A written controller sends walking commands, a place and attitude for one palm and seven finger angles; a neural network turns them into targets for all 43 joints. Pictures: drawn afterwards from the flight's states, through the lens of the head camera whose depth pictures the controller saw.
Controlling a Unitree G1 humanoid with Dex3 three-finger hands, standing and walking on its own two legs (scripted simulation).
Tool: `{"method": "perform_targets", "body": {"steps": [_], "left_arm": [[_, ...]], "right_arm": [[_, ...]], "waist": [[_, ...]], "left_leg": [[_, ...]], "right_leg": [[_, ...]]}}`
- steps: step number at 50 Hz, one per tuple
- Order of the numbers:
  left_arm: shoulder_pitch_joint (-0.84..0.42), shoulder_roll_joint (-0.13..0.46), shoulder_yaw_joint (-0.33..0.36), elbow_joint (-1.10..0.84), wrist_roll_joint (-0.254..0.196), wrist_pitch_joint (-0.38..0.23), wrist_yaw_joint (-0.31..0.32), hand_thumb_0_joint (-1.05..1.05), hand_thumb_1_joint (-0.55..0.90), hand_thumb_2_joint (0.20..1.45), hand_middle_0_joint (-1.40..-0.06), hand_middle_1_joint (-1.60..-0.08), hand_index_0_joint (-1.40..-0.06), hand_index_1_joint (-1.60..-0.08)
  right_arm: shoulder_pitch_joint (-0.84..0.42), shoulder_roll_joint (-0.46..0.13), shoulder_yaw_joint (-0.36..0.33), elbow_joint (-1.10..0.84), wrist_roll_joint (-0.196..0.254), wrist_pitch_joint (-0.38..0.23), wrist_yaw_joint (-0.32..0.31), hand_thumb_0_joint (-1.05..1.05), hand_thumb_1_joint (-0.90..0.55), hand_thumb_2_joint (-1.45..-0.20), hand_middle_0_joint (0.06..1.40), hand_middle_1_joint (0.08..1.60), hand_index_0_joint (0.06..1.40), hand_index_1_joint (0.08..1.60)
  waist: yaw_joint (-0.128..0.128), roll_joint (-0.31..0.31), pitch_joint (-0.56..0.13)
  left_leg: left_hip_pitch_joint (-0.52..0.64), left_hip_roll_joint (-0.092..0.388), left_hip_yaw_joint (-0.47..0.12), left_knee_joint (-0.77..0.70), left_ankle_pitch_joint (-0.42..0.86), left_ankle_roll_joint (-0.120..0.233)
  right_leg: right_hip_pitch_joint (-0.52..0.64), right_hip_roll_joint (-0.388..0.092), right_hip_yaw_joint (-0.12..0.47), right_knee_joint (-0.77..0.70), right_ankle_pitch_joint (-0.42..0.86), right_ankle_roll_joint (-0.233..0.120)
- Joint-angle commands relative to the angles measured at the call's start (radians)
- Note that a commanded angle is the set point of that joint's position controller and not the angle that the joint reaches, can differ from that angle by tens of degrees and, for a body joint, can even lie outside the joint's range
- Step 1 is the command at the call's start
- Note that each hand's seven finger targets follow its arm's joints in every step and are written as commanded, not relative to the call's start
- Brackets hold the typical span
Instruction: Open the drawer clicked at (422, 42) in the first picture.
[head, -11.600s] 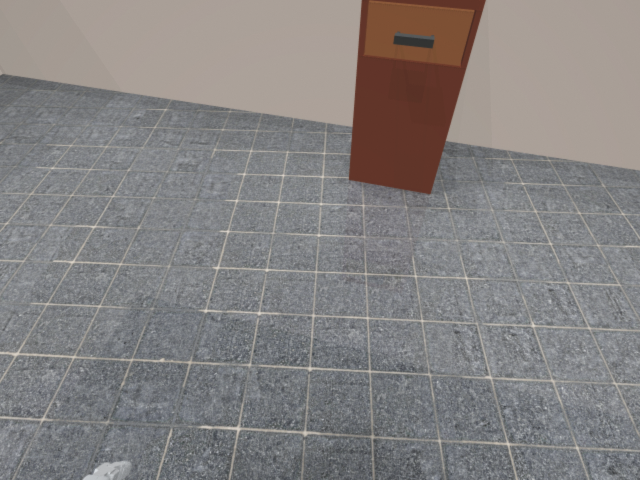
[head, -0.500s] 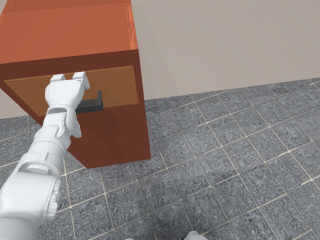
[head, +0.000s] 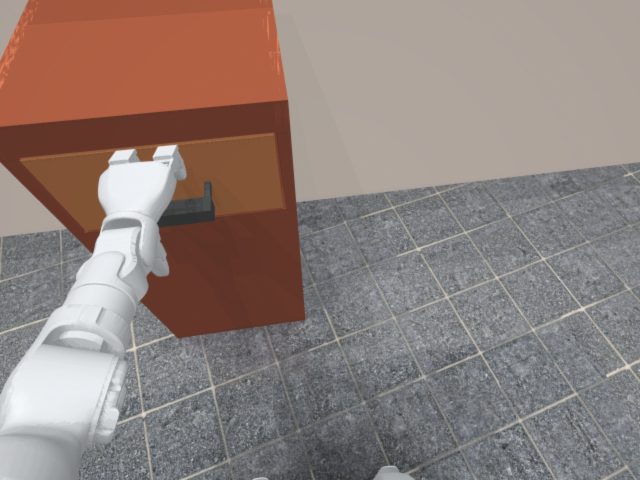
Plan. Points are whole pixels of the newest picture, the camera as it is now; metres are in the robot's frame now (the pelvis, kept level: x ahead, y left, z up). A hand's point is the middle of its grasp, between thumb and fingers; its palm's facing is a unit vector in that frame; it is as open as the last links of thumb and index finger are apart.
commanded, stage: move the hooked fingers above the handle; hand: left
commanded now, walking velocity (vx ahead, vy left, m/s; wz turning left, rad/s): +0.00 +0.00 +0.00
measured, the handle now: (169, 202) +0.53 +0.23 -0.04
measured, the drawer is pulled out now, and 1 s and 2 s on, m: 0.00 0.00 0.00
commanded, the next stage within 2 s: lower the fingers behind the handle in 0.32 s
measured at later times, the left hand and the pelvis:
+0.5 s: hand (156, 212) +0.46 +0.22 +0.02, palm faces -0.06 -0.01 -1.00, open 13.8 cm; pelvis +0.00 -0.01 +0.00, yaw +0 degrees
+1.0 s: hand (163, 231) +0.45 +0.22 -0.01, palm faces -0.07 -0.02 -1.00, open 13.8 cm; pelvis -0.01 -0.01 -0.01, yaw +0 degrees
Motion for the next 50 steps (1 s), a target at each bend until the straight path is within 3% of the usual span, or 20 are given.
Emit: {"method": "perform_targets", "body": {"steps": [1,3,6,8,14,17,20,21,22,25,28,29,34,36,39,40,42,44,46,50], "left_arm": [[-0.487,0.209,0.032,-0.181,0.003,0.011,0.043,0.000,-0.500,0.300,-0.300,-1.200,-0.300,-1.200],[-0.479,0.193,0.028,-0.178,0.003,0.013,0.040,0.000,-0.500,0.300,-0.300,-1.200,-0.300,-1.200],[-0.470,0.228,0.058,-0.187,0.000,0.014,0.034,0.000,-0.500,0.300,-0.300,-1.200,-0.300,-1.200],[-0.437,0.184,0.031,-0.185,0.002,0.017,0.032,0.000,-0.500,0.300,-0.300,-1.200,-0.300,-1.200],[-0.396,0.272,0.096,-0.174,0.003,0.030,0.037,0.000,-0.500,0.300,-0.300,-1.200,-0.300,-1.200],[-0.407,0.268,0.083,-0.177,0.006,0.027,0.037,0.000,-0.500,0.300,-0.300,-1.200,-0.300,-1.200],[-0.423,0.295,0.103,-0.214,0.000,0.007,0.034,0.000,-0.500,0.300,-0.300,-1.200,-0.300,-1.200],[-0.438,0.268,0.078,-0.224,0.001,0.001,0.032,0.000,-0.500,0.300,-0.300,-1.200,-0.300,-1.200],[-0.403,0.266,0.084,-0.202,0.001,-0.002,0.029,0.000,-0.500,0.300,-0.300,-1.200,-0.300,-1.200],[-0.387,0.193,0.036,-0.172,-0.007,-0.011,0.021,0.000,-0.500,0.300,-0.300,-1.200,-0.300,-1.200],[-0.373,0.236,0.070,-0.154,-0.004,-0.021,0.025,0.000,-0.500,0.300,-0.300,-1.200,-0.300,-1.200],[-0.395,0.233,0.065,-0.185,0.001,-0.031,0.030,0.000,-0.500,0.300,-0.300,-1.200,-0.300,-1.200],[-0.373,0.266,0.104,-0.173,0.013,-0.036,0.068,0.000,-0.500,0.300,-0.300,-1.200,-0.300,-1.200],[-0.378,0.299,0.130,-0.194,0.020,-0.034,0.084,0.000,-0.500,0.300,-0.300,-1.200,-0.300,-1.200],[-0.379,0.239,0.089,-0.183,0.024,-0.018,0.099,0.000,-0.500,0.300,-0.300,-1.200,-0.300,-1.200],[-0.380,0.241,0.096,-0.162,0.020,-0.011,0.099,0.000,-0.500,0.300,-0.300,-1.200,-0.300,-1.200],[-0.409,0.227,0.073,-0.155,0.020,-0.003,0.099,0.000,-0.500,0.300,-0.300,-1.200,-0.300,-1.200],[-0.424,0.226,0.066,-0.140,0.015,0.001,0.096,0.000,-0.500,0.300,-0.300,-1.200,-0.300,-1.200],[-0.437,0.248,0.079,-0.139,0.018,-0.009,0.091,0.000,-0.500,0.300,-0.300,-1.200,-0.300,-1.200],[-0.435,0.254,0.089,-0.130,0.020,-0.029,0.089,0.000,-0.500,0.300,-0.300,-1.200,-0.300,-1.200]], "right_arm": [[0.126,-0.163,-0.052,-0.059,0.003,-0.018,-0.011,0.000,-0.900,-0.900,0.200,0.300,0.200,0.300],[0.132,-0.162,-0.055,-0.058,0.002,-0.020,-0.008,0.000,-0.900,-0.900,0.200,0.300,0.200,0.300],[0.133,-0.163,-0.052,-0.061,-0.001,-0.016,-0.009,0.000,-0.900,-0.900,0.200,0.300,0.200,0.300],[0.125,-0.156,-0.054,-0.067,0.000,-0.014,-0.005,0.000,-0.900,-0.900,0.200,0.300,0.200,0.300],[0.107,-0.164,-0.044,-0.074,0.004,-0.009,-0.012,0.000,-0.900,-0.900,0.200,0.300,0.200,0.300],[0.103,-0.163,-0.045,-0.074,0.005,-0.011,-0.016,0.000,-0.900,-0.900,0.200,0.300,0.200,0.300],[0.108,-0.163,-0.049,-0.072,0.004,-0.016,-0.023,0.000,-0.900,-0.900,0.200,0.300,0.200,0.300],[0.115,-0.160,-0.053,-0.069,0.004,-0.019,-0.025,0.000,-0.900,-0.900,0.200,0.300,0.200,0.300],[0.118,-0.160,-0.053,-0.064,0.005,-0.020,-0.023,0.000,-0.900,-0.900,0.200,0.300,0.200,0.300],[0.126,-0.158,-0.057,-0.056,0.005,-0.024,-0.018,0.000,-0.900,-0.900,0.200,0.300,0.200,0.300],[0.131,-0.165,-0.056,-0.048,0.003,-0.024,-0.019,0.000,-0.900,-0.900,0.200,0.300,0.200,0.300],[0.129,-0.163,-0.057,-0.051,0.002,-0.025,-0.019,0.000,-0.900,-0.900,0.200,0.300,0.200,0.300],[0.125,-0.163,-0.057,-0.045,-0.007,-0.024,-0.011,0.000,-0.900,-0.900,0.200,0.300,0.200,0.300],[0.122,-0.164,-0.056,-0.047,-0.011,-0.021,-0.007,0.000,-0.900,-0.900,0.200,0.300,0.200,0.300],[0.117,-0.161,-0.060,-0.046,-0.012,-0.023,-0.002,0.000,-0.900,-0.900,0.200,0.300,0.200,0.300],[0.119,-0.164,-0.059,-0.042,-0.013,-0.023,0.000,0.000,-0.900,-0.900,0.200,0.300,0.200,0.300],[0.125,-0.164,-0.059,-0.038,-0.010,-0.024,-0.001,0.000,-0.900,-0.900,0.200,0.300,0.200,0.300],[0.125,-0.168,-0.057,-0.036,-0.009,-0.026,-0.005,0.000,-0.900,-0.900,0.200,0.300,0.200,0.300],[0.133,-0.170,-0.056,-0.032,-0.011,-0.027,-0.008,0.000,-0.900,-0.900,0.200,0.300,0.200,0.300],[0.136,-0.170,-0.053,-0.026,-0.017,-0.033,-0.009,0.000,-0.900,-0.900,0.200,0.300,0.200,0.300]], "waist": [[-0.041,0.021,-0.398],[-0.034,0.026,-0.412],[-0.023,0.018,-0.444],[-0.018,0.030,-0.433],[0.000,-0.038,-0.397],[-0.009,-0.025,-0.392],[-0.009,-0.026,-0.436],[-0.023,-0.018,-0.444],[-0.014,-0.014,-0.423],[-0.029,-0.023,-0.400],[-0.023,-0.049,-0.392],[-0.023,-0.021,-0.406],[-0.013,-0.014,-0.412],[-0.003,0.006,-0.457],[-0.016,0.022,-0.444],[-0.022,-0.003,-0.435],[-0.034,0.005,-0.435],[-0.047,-0.012,-0.417],[-0.046,-0.002,-0.447],[-0.041,0.007,-0.444]], "left_leg": [[0.247,-0.033,-0.008,-0.059,0.443,0.015],[0.269,-0.030,-0.014,-0.055,0.477,0.011],[0.269,-0.029,-0.011,-0.047,0.529,0.011],[0.270,-0.030,-0.006,-0.047,0.536,0.009],[0.178,-0.042,0.017,-0.066,0.451,0.020],[0.176,-0.045,0.022,-0.069,0.419,0.023],[0.193,-0.047,0.019,-0.064,0.437,0.025],[0.206,-0.045,0.021,-0.061,0.441,0.026],[0.200,-0.046,0.019,-0.060,0.445,0.024],[0.207,-0.044,0.017,-0.055,0.442,0.022],[0.174,-0.046,0.015,-0.048,0.420,0.025],[0.180,-0.045,0.014,-0.044,0.427,0.023],[0.143,-0.048,0.017,-0.019,0.422,0.022],[0.138,-0.048,0.015,-0.010,0.441,0.021],[0.151,-0.044,0.013,0.001,0.438,0.016],[0.143,-0.043,0.009,0.006,0.439,0.018],[0.142,-0.043,0.007,0.008,0.405,0.018],[0.127,-0.043,0.007,0.010,0.371,0.022],[0.130,-0.043,-0.001,0.019,0.376,0.022],[0.110,-0.040,-0.009,0.040,0.370,0.020]], "right_leg": [[0.194,0.064,-0.039,-0.036,0.313,-0.061],[0.188,0.066,-0.043,-0.031,0.322,-0.063],[0.220,0.064,-0.040,-0.020,0.372,-0.061],[0.219,0.065,-0.042,-0.022,0.375,-0.061],[0.297,0.058,-0.028,-0.029,0.404,-0.057],[0.296,0.057,-0.022,-0.040,0.389,-0.055],[0.320,0.056,-0.017,-0.038,0.408,-0.054],[0.312,0.056,-0.016,-0.038,0.418,-0.052],[0.298,0.057,-0.021,-0.036,0.409,-0.054],[0.265,0.060,-0.025,-0.043,0.392,-0.055],[0.262,0.059,-0.021,-0.032,0.391,-0.054],[0.255,0.058,-0.020,-0.025,0.392,-0.055],[0.241,0.057,-0.020,0.000,0.394,-0.057],[0.252,0.055,-0.018,0.020,0.409,-0.058],[0.203,0.060,-0.028,0.024,0.377,-0.059],[0.197,0.061,-0.030,0.024,0.373,-0.060],[0.177,0.061,-0.028,0.022,0.346,-0.057],[0.164,0.060,-0.025,0.017,0.323,-0.054],[0.158,0.059,-0.025,0.031,0.319,-0.056],[0.118,0.061,-0.030,0.054,0.294,-0.060]]}}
